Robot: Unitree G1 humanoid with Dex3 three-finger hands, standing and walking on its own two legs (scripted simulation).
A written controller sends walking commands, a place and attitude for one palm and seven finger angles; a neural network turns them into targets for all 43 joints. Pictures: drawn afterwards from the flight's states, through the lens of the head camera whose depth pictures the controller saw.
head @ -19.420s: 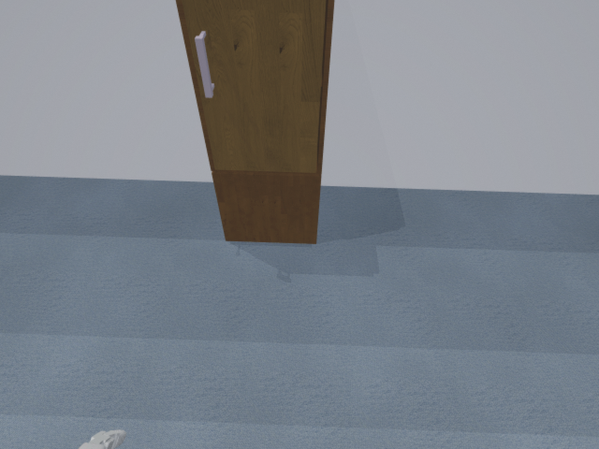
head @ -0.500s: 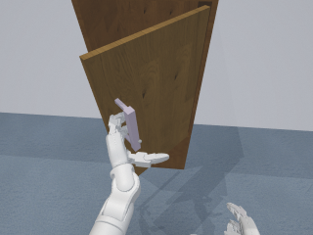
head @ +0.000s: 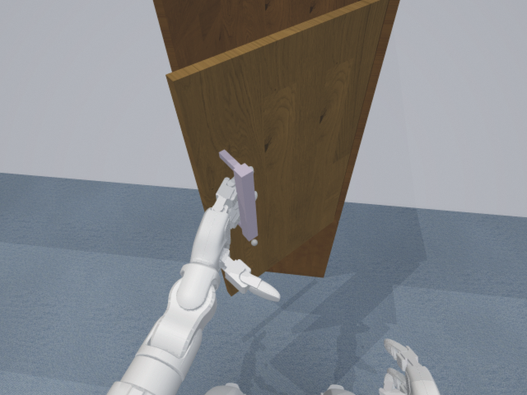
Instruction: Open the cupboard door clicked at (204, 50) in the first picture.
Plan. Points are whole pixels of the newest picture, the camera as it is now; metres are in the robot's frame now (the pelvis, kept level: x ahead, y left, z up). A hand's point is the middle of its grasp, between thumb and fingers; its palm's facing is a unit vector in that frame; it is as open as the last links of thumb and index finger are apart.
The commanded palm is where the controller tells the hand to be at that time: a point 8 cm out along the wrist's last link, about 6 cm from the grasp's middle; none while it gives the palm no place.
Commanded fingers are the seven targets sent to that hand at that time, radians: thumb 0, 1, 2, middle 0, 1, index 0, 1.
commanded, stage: slide the hand sideways off the handle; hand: left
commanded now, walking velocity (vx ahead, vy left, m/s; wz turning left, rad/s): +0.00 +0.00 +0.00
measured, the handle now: (239, 198) +0.39 +0.07 +0.09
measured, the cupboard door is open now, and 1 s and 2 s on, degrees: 46 47 47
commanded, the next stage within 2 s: draw the hand back to the body in 0.98 s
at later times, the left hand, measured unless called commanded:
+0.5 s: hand (237, 268) +0.28 +0.06 +0.07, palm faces -0.09 -1.00 -0.02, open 16.3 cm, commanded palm +0.25 +0.11 +0.07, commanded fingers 0.00 -0.50 0.30 -0.15 -0.30 -0.15 -0.30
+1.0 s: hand (201, 299) +0.23 +0.10 +0.07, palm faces -0.09 -0.99 -0.05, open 16.3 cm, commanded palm +0.21 +0.16 +0.07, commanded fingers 0.00 -0.50 0.30 -0.15 -0.30 -0.15 -0.30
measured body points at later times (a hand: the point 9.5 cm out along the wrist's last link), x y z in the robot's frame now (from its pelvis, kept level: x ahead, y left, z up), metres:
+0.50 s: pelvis +0.03 -0.01 +0.00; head +0.07 -0.03 +0.45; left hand +0.28 +0.12 +0.08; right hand +0.21 -0.23 -0.08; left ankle +0.02 +0.12 -0.69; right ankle +0.05 -0.14 -0.69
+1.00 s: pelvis +0.03 -0.02 -0.01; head +0.07 -0.03 +0.43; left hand +0.23 +0.16 +0.08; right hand +0.21 -0.25 -0.08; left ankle +0.02 +0.12 -0.69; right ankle +0.05 -0.14 -0.69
